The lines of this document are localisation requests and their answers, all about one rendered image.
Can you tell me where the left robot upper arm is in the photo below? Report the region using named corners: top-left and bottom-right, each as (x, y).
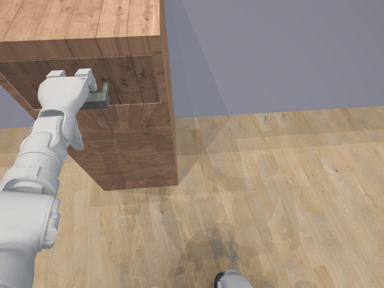
top-left (0, 191), bottom-right (61, 288)

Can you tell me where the handle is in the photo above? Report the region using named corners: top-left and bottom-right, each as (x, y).
top-left (80, 83), bottom-right (110, 110)

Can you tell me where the drawer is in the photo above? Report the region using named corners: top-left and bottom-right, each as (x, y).
top-left (0, 53), bottom-right (160, 109)

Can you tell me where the left robot forearm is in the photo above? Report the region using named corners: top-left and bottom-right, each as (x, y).
top-left (0, 106), bottom-right (76, 198)

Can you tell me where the cabinet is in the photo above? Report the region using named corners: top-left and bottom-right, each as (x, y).
top-left (0, 0), bottom-right (178, 191)

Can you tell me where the robot right shin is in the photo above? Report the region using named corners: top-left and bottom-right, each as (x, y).
top-left (222, 270), bottom-right (237, 278)

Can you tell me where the robot right thigh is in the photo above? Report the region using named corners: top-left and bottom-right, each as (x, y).
top-left (217, 275), bottom-right (253, 288)

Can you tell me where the left robot hand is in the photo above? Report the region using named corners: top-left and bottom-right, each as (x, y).
top-left (38, 68), bottom-right (97, 151)

